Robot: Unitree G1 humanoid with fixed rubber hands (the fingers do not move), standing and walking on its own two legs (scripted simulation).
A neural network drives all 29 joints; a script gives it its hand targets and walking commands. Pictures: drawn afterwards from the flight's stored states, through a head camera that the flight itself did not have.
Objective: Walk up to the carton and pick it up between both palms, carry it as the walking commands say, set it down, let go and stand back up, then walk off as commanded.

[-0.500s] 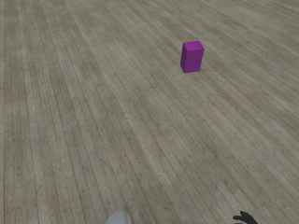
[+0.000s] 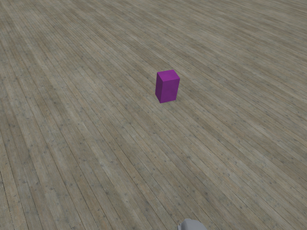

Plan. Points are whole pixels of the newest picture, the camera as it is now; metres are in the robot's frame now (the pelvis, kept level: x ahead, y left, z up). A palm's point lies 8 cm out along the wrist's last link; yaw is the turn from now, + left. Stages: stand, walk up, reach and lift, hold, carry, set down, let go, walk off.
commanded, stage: walk up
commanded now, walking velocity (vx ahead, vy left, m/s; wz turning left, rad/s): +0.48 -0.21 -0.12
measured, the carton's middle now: (166, 86) +1.42 -0.24 -0.65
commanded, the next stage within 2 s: none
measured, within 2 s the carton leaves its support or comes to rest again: neither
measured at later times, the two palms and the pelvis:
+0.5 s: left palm (88, 229) +0.17 +0.18 -0.11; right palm (238, 162) +0.36 -0.32 -0.13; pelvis +0.23 -0.07 +0.00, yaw -1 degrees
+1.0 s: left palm (100, 118) +0.59 +0.20 -0.14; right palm (227, 150) +0.40 -0.29 -0.11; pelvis +0.47 -0.04 +0.00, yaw -1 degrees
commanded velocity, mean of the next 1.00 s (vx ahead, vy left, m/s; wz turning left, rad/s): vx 0.49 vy -0.04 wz -0.02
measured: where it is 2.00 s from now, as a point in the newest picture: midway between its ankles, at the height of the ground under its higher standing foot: (154, 144)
